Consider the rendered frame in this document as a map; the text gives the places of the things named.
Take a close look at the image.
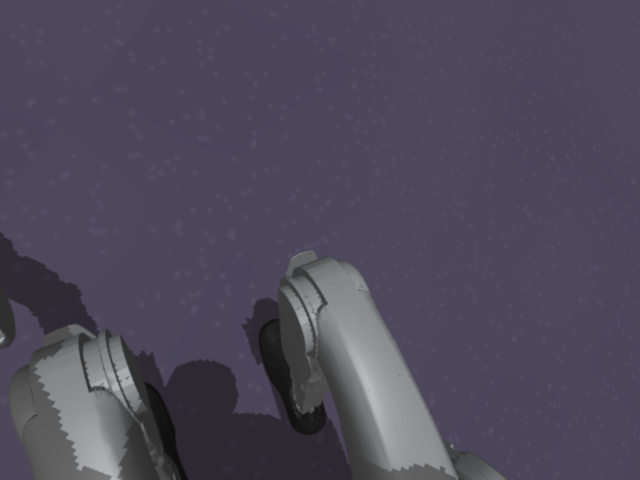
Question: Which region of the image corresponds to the right robot foot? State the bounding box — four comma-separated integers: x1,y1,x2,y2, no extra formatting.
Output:
259,319,326,435

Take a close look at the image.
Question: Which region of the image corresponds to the left robot arm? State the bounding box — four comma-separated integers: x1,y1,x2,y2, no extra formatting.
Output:
0,290,16,349

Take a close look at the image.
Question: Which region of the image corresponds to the right robot hand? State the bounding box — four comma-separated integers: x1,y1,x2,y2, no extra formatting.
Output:
443,440,508,480

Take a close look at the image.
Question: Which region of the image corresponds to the left robot foot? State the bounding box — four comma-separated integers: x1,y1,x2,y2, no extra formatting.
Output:
144,382,188,480

